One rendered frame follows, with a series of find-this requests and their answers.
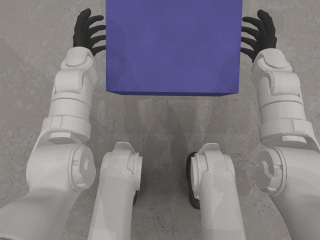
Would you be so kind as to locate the robot left hand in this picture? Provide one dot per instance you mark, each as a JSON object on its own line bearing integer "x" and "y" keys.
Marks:
{"x": 82, "y": 32}

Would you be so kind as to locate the robot right hand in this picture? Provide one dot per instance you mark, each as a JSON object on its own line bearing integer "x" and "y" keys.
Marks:
{"x": 265, "y": 35}

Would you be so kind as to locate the right robot upper arm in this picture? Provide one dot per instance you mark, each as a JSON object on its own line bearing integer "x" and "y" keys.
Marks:
{"x": 291, "y": 177}

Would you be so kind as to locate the left robot upper arm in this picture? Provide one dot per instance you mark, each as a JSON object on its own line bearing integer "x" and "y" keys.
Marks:
{"x": 56, "y": 175}

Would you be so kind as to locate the carton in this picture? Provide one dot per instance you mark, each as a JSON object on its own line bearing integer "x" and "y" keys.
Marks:
{"x": 173, "y": 47}

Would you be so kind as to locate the left robot foot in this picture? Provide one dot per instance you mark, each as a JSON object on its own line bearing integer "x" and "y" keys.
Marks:
{"x": 134, "y": 198}

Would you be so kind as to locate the robot right forearm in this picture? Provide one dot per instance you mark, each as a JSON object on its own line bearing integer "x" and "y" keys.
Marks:
{"x": 280, "y": 103}

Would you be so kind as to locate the robot foot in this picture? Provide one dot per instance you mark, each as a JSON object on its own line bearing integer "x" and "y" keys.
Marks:
{"x": 134, "y": 198}
{"x": 193, "y": 201}

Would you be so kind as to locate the robot left forearm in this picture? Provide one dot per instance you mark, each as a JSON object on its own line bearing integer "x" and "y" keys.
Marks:
{"x": 71, "y": 101}

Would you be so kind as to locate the right robot foot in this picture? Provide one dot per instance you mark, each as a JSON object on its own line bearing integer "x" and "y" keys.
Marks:
{"x": 193, "y": 201}

